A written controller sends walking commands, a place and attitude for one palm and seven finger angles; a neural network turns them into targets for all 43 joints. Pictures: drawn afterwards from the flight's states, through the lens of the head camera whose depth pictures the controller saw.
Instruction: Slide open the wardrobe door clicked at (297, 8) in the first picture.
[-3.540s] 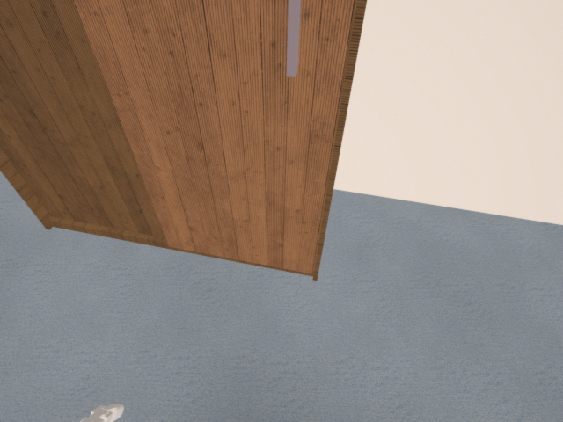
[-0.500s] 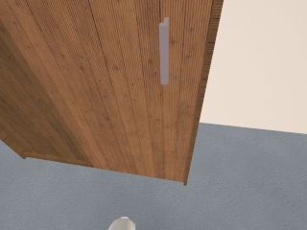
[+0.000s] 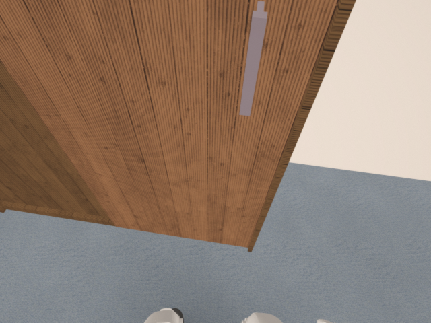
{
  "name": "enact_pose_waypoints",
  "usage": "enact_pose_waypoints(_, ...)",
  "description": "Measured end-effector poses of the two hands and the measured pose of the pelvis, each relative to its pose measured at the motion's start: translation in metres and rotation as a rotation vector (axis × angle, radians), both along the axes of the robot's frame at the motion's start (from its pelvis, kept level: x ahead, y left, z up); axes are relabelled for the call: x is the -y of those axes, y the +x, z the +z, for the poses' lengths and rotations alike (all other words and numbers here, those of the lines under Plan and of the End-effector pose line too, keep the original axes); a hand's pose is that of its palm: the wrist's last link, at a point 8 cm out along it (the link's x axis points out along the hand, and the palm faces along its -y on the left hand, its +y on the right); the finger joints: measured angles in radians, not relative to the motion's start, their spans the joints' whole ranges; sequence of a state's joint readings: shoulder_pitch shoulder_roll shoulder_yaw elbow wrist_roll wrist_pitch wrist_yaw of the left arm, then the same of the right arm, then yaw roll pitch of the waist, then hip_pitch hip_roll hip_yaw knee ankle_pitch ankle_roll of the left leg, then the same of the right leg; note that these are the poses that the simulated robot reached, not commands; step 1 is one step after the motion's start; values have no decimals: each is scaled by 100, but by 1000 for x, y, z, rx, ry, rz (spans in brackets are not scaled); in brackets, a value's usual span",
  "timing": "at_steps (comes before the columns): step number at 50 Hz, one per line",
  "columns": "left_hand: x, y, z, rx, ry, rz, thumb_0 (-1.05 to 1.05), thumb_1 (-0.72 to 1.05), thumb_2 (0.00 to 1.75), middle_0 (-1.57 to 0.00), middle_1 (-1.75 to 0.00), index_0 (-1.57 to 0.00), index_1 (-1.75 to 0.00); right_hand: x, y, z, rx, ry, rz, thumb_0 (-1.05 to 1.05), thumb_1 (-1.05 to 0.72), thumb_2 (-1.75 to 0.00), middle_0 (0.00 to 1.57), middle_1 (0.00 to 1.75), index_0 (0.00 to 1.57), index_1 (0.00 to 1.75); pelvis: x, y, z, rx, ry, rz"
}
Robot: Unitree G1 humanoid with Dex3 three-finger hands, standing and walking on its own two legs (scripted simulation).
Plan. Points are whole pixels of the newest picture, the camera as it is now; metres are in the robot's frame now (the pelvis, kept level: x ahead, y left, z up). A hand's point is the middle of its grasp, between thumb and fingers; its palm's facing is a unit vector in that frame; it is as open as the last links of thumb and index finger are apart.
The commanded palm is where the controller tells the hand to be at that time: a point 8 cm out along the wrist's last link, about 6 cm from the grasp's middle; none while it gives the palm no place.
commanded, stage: come to a stop and stand still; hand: right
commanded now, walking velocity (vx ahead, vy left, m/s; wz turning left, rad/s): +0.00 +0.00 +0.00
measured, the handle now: (252, 63) +0.48 -0.02 +0.23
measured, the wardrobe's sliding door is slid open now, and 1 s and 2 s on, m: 0.00 0.00 0.00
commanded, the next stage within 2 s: look again from close up in 1.98 s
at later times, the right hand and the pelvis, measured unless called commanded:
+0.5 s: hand out of the picture -0.06 -0.27 -0.16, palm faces +0.03 +0.98 -0.20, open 7.4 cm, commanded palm none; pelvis -0.04 -0.09 +0.02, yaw +1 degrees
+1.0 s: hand out of the picture -0.12 -0.22 -0.16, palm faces +0.04 +0.99 -0.17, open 7.4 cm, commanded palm none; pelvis -0.08 -0.07 +0.02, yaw +1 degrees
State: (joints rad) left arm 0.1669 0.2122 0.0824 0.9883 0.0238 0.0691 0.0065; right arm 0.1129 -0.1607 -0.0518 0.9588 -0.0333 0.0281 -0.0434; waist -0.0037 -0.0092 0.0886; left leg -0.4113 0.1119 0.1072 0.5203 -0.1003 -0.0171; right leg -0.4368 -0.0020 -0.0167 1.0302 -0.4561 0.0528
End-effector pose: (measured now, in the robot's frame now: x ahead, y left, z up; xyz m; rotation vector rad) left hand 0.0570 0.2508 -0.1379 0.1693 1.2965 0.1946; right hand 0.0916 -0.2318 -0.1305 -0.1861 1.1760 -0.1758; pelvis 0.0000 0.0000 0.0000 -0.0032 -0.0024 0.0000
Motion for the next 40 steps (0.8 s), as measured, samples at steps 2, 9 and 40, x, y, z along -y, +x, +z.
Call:
enact_pose_waypoints(2,8,9,6,55,20,-23,0,91,90,-20,-30,-20,-30,16,-12,-6,-1,4,-14,1,-90,-90,20,30,20,30,10,-7,-3,2,8,-3)
enact_pose_waypoints(9,54,-14,28,103,59,-46,0,91,90,-20,-30,-20,-30,66,-65,-19,-85,35,-66,1,-90,-90,20,30,20,30,45,-24,1,9,35,3)
enact_pose_waypoints(40,137,-173,4,-160,-109,88,0,91,90,-20,-30,-20,-30,55,-171,-3,-239,76,-18,1,-91,-90,20,30,20,30,83,-69,17,23,-3,25)
